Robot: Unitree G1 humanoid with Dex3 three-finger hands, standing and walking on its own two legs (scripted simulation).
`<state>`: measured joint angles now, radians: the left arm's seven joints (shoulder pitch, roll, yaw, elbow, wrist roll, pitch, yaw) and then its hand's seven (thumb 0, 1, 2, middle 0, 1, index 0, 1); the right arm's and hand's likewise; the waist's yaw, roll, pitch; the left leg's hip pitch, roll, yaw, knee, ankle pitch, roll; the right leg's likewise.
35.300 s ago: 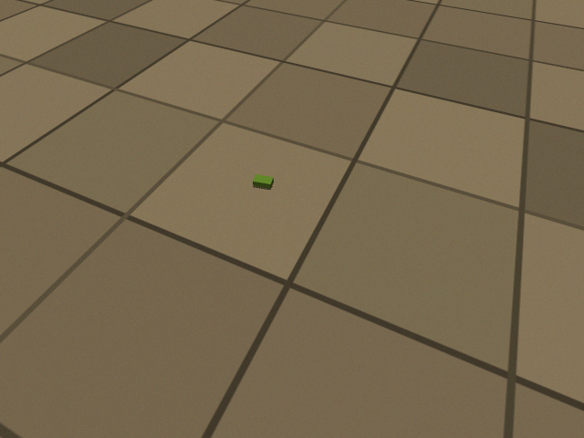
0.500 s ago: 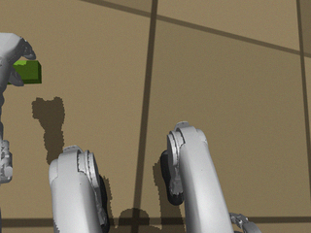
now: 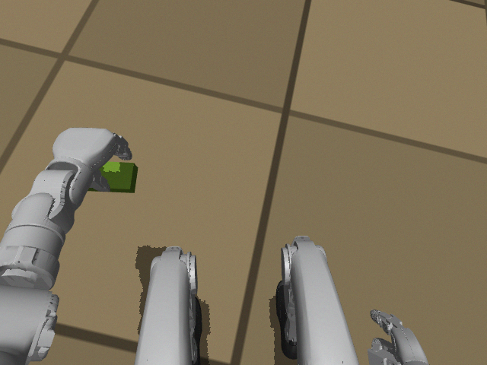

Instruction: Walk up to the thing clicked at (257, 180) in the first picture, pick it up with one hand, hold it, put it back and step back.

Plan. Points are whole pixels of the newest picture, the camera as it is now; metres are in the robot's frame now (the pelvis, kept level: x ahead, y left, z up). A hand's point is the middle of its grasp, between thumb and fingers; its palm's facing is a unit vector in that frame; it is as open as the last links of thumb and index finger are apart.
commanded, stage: lift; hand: left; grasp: from above
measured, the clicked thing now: (110, 177) +0.45 +0.24 -0.14
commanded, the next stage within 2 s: hold in 0.92 s
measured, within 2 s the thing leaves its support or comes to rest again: neither
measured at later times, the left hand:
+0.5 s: hand (61, 159) +0.37 +0.20 +0.11, palm faces -0.41 -0.05 -0.91, open 5.0 cm
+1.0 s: hand (22, 104) +0.39 +0.21 +0.18, palm faces -0.45 -0.03 -0.89, open 5.2 cm
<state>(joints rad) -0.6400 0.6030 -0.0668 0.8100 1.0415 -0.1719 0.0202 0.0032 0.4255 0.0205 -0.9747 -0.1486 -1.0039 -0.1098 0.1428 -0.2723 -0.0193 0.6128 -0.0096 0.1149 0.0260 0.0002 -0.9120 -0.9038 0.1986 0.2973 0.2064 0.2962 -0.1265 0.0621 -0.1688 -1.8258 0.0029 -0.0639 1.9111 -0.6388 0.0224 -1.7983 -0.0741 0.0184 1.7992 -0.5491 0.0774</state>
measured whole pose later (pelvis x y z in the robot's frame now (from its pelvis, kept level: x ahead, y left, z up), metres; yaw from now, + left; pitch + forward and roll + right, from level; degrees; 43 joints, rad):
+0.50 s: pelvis +0.02 -0.02 +0.16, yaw +1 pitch +17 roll -1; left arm -0.37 0.48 -0.12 0.74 1.00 -0.15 0.06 0.00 0.71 0.09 -1.01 -0.27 -1.08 -0.20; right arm 0.21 -0.25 -0.03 0.70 0.03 0.04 -0.07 0.01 -0.91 -0.90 0.20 0.30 0.21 0.30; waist -0.07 0.05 -0.15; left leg -1.10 0.05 -0.03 1.30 -0.51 -0.02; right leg -1.12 -0.05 0.00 1.25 -0.43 0.05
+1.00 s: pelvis +0.06 -0.02 +0.24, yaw +0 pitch +10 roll +0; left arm -0.37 0.44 -0.18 0.81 1.01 -0.09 0.05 0.00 0.70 0.08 -0.98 -0.31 -1.05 -0.23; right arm 0.24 -0.24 -0.05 0.72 0.04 0.03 -0.06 0.01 -0.91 -0.90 0.20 0.30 0.20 0.30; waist -0.04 0.03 -0.09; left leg -0.67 0.05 0.02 0.90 -0.41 -0.01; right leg -0.70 -0.05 0.02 0.85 -0.33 0.05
